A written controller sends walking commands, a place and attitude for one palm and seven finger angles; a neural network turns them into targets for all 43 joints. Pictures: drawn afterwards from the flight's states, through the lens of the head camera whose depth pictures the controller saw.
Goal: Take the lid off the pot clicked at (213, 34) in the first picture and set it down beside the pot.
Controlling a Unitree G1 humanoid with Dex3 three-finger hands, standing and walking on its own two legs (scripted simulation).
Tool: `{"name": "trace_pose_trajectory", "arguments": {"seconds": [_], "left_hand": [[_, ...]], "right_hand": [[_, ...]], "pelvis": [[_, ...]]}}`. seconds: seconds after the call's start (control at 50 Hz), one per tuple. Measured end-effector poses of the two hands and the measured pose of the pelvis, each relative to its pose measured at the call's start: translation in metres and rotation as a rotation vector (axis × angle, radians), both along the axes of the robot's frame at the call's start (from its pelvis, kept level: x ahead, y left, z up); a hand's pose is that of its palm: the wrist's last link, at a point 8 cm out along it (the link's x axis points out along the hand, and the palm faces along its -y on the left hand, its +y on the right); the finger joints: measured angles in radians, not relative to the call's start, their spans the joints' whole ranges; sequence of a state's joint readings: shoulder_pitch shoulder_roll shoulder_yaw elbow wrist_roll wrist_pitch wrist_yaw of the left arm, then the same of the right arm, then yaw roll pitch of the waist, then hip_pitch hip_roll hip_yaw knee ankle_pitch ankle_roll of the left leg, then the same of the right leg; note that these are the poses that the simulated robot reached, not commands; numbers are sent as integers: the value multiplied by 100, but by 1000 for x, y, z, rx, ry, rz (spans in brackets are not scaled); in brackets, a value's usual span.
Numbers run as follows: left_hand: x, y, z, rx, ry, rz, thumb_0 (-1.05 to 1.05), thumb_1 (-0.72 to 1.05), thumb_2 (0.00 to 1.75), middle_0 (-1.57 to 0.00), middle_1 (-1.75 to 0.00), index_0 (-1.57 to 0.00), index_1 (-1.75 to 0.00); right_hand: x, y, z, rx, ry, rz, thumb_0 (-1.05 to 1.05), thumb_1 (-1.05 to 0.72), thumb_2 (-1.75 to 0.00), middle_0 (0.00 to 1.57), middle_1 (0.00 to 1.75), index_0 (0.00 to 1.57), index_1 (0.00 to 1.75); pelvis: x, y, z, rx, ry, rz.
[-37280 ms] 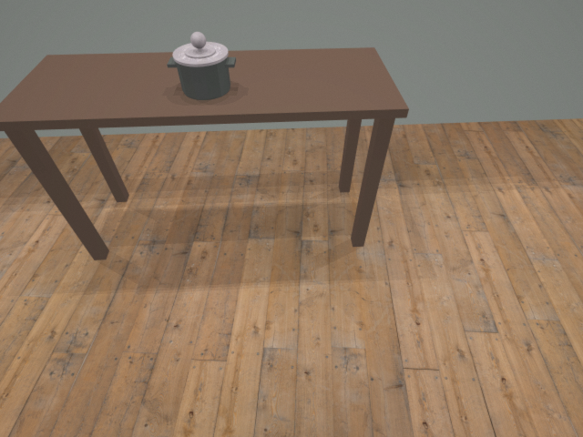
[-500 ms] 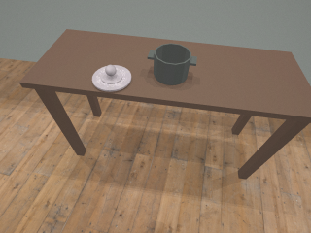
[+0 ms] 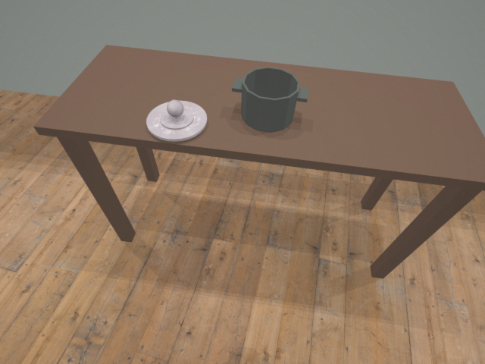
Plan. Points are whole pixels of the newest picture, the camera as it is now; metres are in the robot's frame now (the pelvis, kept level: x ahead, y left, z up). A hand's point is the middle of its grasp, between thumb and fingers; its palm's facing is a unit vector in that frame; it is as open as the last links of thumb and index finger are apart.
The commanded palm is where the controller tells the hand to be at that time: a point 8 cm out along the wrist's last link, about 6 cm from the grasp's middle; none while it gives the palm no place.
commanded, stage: let the arm hang, fingers relaxed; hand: left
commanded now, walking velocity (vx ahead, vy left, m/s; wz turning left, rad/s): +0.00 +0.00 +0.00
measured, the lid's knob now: (175, 108) +0.71 +0.21 -0.02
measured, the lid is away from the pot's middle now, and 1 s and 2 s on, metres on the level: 0.26 0.26 0.26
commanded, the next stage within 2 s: look to check the result in 0.38 s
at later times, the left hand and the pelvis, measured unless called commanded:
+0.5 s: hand out of the picture +0.02 +0.18 -0.18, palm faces +0.04 -0.98 -0.20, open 7.3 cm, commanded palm none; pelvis -0.01 +0.00 +0.00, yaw +0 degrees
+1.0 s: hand out of the picture +0.00 +0.18 -0.18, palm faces +0.05 -0.98 -0.20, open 7.3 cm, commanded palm none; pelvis -0.02 +0.00 +0.00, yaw +0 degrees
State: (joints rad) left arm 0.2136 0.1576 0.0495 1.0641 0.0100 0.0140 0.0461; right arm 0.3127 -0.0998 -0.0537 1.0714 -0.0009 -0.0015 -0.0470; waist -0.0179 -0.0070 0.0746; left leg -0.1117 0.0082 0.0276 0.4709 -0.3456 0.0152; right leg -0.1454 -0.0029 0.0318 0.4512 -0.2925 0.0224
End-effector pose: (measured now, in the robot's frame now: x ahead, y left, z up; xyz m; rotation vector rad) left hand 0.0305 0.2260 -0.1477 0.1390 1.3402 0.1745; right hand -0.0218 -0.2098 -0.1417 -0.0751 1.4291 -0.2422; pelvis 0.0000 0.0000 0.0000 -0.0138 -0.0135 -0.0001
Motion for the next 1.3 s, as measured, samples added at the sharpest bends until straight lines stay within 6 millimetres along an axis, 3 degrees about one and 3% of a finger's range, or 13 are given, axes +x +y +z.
{"name": "trace_pose_trajectory", "arguments": {"seconds": [1.3], "left_hand": [[-37,-3,2,0,48,12,1,93,90,-20,-30,-20,-29]], "right_hand": [[-24,4,0,17,14,6,0,-91,-90,20,30,19,30]], "pelvis": [[-19,0,3,3,-11,2]]}}
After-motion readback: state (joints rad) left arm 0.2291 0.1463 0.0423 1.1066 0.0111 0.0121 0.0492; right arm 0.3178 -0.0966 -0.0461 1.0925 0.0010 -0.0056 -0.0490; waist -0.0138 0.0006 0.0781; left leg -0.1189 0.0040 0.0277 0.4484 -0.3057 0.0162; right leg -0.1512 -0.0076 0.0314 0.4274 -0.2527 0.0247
